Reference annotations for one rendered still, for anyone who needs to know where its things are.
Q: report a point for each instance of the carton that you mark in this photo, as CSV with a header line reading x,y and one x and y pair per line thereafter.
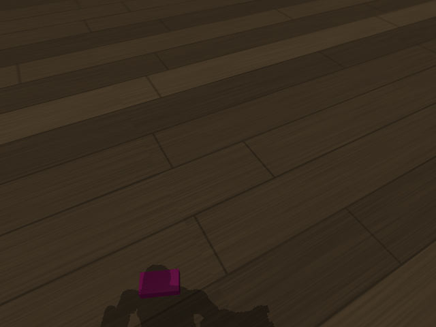
x,y
159,283

